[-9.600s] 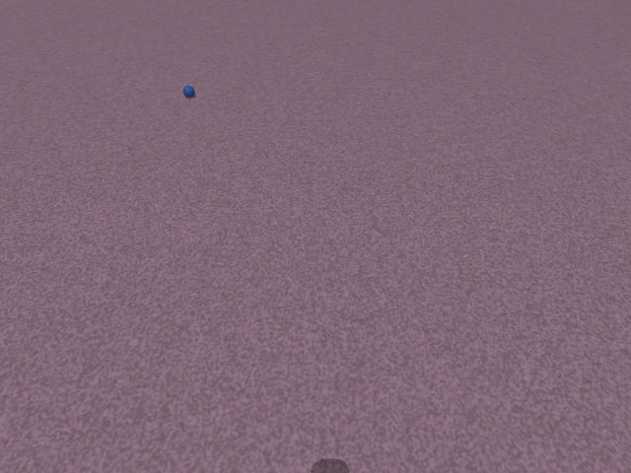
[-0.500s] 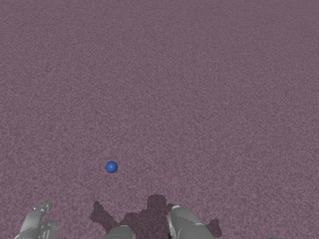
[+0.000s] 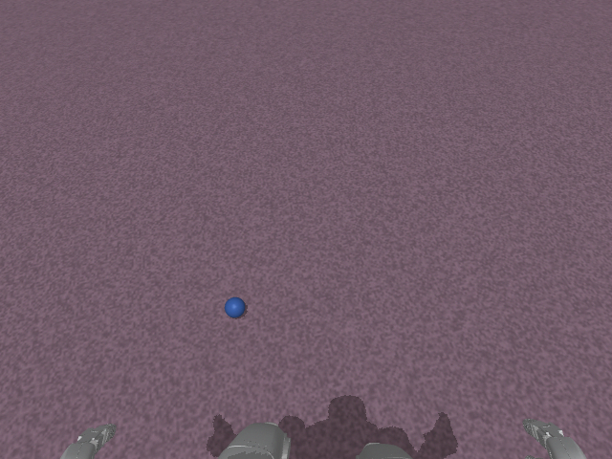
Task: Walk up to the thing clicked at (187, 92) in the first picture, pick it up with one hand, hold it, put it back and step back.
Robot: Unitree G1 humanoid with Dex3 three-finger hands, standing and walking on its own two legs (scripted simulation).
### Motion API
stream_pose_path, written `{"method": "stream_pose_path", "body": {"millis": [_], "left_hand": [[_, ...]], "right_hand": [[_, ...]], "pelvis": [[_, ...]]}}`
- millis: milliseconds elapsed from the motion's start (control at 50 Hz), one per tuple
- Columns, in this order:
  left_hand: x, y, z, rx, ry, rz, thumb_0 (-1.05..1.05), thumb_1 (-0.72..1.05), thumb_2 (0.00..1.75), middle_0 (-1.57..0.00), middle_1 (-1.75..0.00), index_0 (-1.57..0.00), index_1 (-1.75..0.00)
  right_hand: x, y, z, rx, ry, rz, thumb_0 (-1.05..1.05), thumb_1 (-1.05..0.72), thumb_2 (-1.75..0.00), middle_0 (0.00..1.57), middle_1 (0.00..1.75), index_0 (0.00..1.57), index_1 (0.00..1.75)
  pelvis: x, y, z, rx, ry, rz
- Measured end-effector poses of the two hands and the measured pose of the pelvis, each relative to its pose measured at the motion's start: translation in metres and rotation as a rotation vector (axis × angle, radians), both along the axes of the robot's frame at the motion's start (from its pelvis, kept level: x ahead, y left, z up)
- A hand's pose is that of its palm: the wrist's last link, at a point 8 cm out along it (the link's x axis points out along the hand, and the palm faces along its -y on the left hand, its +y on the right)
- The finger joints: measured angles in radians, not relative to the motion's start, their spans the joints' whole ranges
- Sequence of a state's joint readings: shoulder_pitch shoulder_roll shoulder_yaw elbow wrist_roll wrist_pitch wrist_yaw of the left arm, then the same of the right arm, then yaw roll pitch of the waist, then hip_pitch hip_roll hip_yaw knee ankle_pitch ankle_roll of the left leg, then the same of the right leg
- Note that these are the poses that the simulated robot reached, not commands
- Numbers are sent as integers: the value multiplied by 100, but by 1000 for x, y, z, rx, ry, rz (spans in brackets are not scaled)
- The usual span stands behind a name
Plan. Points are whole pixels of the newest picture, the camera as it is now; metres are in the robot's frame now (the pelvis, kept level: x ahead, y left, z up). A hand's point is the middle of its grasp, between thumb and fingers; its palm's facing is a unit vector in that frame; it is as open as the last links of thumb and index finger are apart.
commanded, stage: walk up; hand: left
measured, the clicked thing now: (234, 307) +0.60 +0.28 -0.73
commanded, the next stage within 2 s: stand in 1.34 s
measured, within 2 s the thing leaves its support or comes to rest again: neither
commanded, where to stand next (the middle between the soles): +0.26 +0.01 m, yaw +3 degrees
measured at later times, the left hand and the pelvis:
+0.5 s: hand out of the picture -0.08 +0.23 -0.15, palm faces +0.00 -0.92 -0.39, open 7.4 cm; pelvis -0.12 -0.05 -0.01, yaw -1 degrees
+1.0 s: hand out of the picture -0.05 +0.24 -0.14, palm faces +0.09 -0.93 -0.37, open 7.4 cm; pelvis -0.12 -0.03 +0.00, yaw +4 degrees
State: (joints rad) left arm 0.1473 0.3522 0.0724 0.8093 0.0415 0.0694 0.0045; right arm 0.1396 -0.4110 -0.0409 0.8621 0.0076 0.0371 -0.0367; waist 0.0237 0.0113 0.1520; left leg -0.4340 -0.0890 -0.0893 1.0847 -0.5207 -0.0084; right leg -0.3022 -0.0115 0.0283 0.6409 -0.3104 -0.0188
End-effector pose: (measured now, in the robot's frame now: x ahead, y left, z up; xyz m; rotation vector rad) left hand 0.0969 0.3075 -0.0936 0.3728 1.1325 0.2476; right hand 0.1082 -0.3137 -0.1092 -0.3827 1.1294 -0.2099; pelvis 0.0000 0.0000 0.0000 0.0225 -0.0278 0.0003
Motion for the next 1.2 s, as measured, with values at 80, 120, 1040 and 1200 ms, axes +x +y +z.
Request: {"method": "stream_pose_path", "body": {"millis": [80,120,1040,1200], "left_hand": [[-7,5,-3,0,-72,-3,0,90,90,-20,-31,-21,-30],[-14,9,-11,-10,-99,-1,0,90,90,-20,-31,-21,-30],[-155,-26,-8,-53,-33,84,0,90,90,-20,-30,-21,-30],[-152,-23,-8,-56,-21,96,0,90,90,-20,-30,-20,-30]], "right_hand": [[-25,1,0,-30,26,46,0,-90,-90,21,30,20,30],[-39,2,-3,-49,34,60,0,-90,-90,21,30,20,30],[-122,-5,5,66,-11,61,0,-90,-90,21,30,20,30],[-108,-1,12,57,-5,69,0,-90,-90,21,30,20,30]], "pelvis": [[-24,1,-6,-8,3,42],[-38,3,-13,-3,-6,60],[-124,-29,6,-24,-27,61],[-123,-29,11,-36,-23,68]]}}
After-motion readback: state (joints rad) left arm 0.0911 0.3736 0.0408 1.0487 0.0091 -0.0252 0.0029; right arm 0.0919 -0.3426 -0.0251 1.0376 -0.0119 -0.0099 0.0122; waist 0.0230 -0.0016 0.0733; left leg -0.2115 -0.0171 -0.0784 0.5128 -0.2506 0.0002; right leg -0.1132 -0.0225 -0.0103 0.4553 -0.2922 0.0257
